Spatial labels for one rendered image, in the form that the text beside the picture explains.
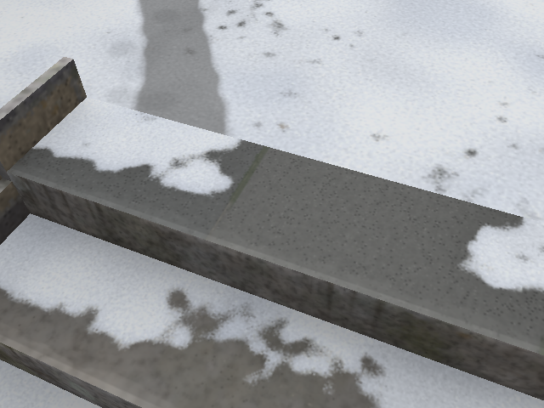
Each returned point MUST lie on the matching stairs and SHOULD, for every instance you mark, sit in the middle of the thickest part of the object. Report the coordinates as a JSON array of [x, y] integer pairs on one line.
[[102, 309]]

